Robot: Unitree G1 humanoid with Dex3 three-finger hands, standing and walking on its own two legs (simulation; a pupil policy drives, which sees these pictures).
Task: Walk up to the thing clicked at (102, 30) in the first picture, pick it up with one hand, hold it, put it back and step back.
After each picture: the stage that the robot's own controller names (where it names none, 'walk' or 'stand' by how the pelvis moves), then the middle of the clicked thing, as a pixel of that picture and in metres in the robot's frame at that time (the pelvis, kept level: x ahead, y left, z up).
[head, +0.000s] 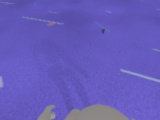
stand; (103, 31) +2.22 -0.25 -0.72
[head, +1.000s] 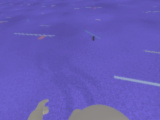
walk; (93, 38) +2.09 +0.14 -0.69
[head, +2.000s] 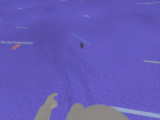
walk; (81, 45) +1.44 +0.31 -0.71
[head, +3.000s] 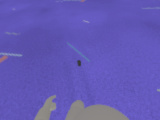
walk; (79, 63) +0.92 +0.28 -0.71
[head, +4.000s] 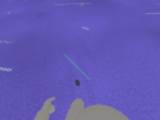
walk; (77, 82) +0.54 +0.25 -0.71
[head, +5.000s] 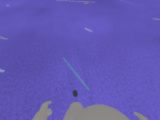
stand; (75, 93) +0.35 +0.21 -0.70
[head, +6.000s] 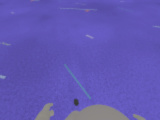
stand; (76, 102) +0.30 +0.18 -0.72
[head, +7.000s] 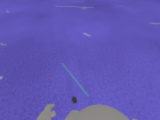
stand; (74, 100) +0.31 +0.21 -0.73
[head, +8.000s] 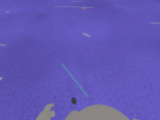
stand; (74, 101) +0.29 +0.22 -0.73
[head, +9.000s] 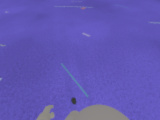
stand; (73, 101) +0.29 +0.22 -0.73
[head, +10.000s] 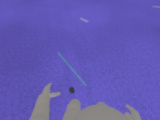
go down; (72, 90) +0.31 +0.22 -0.68
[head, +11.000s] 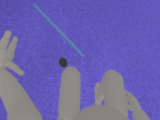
go down; (63, 62) +0.38 +0.23 -0.29
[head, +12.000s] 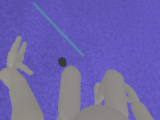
close in; (62, 62) +0.38 +0.23 -0.28
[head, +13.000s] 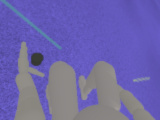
close in; (36, 59) +0.37 +0.26 -0.22
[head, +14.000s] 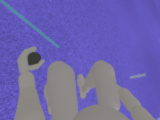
close; (33, 59) +0.36 +0.27 -0.22
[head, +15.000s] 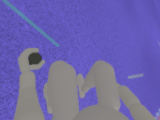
lift; (34, 59) +0.35 +0.26 -0.22
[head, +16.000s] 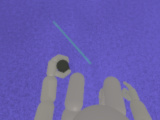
lift; (64, 68) +0.31 +0.21 -0.02
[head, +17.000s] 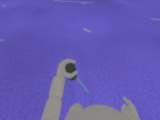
lift; (71, 72) +0.32 +0.16 +0.03
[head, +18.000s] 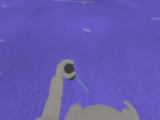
hold; (70, 72) +0.32 +0.17 +0.01
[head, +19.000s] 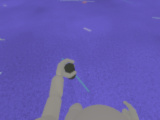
hold; (70, 71) +0.32 +0.17 +0.02
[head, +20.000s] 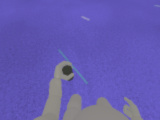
crouch; (68, 73) +0.32 +0.18 -0.04
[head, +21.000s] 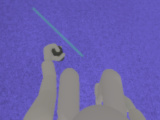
lower; (58, 54) +0.42 +0.22 -0.10
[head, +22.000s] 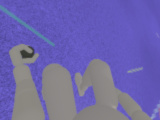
lower; (28, 55) +0.40 +0.27 -0.22
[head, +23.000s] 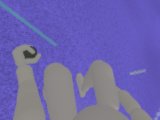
lower; (30, 55) +0.39 +0.27 -0.22
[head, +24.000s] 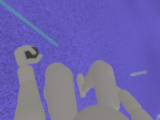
lower; (32, 55) +0.39 +0.27 -0.22
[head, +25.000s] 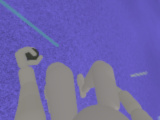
lower; (32, 56) +0.38 +0.27 -0.22
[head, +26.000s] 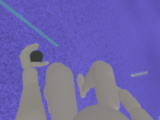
open; (36, 59) +0.37 +0.25 -0.22
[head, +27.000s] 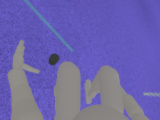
stand; (53, 59) +0.37 +0.23 -0.24
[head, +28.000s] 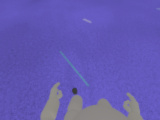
stand; (74, 91) +0.33 +0.18 -0.61
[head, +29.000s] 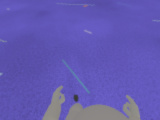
stand; (76, 98) +0.33 +0.18 -0.66
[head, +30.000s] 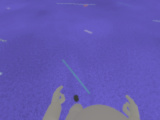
stand; (76, 98) +0.32 +0.17 -0.66
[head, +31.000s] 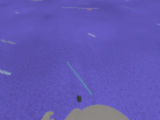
stand; (79, 99) +0.34 +0.16 -0.72
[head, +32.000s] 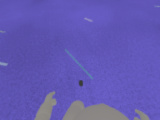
walk; (81, 83) +0.43 +0.14 -0.70
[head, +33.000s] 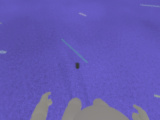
walk; (77, 65) +0.72 +0.20 -0.70
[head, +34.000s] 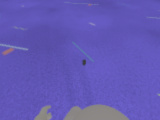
stand; (84, 62) +0.99 +0.18 -0.70
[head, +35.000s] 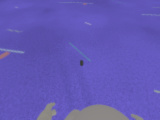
stand; (81, 63) +0.97 +0.22 -0.72
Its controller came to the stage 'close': yes
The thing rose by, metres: 0.73
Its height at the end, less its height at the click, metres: +0.00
